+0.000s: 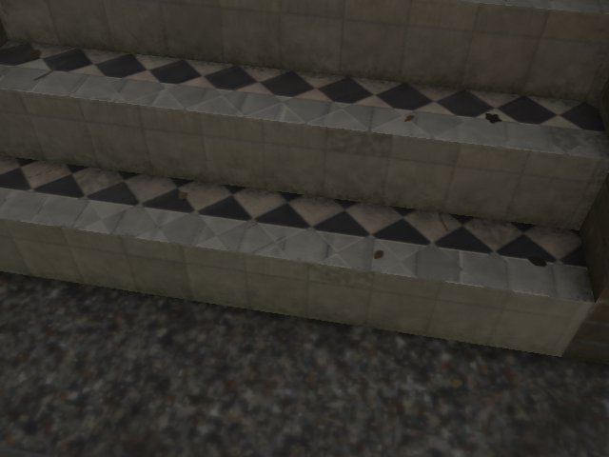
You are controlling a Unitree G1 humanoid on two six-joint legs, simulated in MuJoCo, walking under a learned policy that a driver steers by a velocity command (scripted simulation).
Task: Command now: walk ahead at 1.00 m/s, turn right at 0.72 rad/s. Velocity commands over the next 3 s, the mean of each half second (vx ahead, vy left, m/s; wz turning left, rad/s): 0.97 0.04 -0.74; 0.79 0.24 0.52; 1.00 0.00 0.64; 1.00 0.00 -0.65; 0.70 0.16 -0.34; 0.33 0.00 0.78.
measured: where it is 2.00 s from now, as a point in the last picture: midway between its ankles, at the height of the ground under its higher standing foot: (386, 279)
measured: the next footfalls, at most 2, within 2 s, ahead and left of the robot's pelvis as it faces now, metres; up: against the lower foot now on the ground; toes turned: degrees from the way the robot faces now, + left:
right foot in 0.34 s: +0.29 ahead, -0.20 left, +0.00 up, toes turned -26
left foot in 0.84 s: +0.65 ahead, -0.14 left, +0.00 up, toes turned -14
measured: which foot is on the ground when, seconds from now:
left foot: down 0.00-0.34, up 0.36-0.82, down 0.84-1.00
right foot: up 0.00-0.32, down 0.34-0.82, up 0.84-1.00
